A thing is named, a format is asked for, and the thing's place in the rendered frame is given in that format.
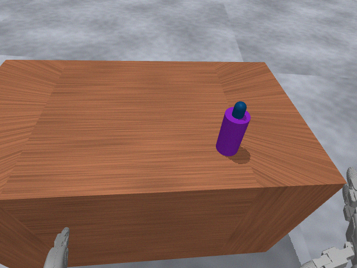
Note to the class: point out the bottle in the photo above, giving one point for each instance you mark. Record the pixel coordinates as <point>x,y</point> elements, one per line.
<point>233,127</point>

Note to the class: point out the left robot hand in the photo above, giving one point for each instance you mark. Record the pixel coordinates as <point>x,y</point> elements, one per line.
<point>58,255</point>

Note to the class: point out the right robot hand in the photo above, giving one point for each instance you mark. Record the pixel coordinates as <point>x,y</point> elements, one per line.
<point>333,257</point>

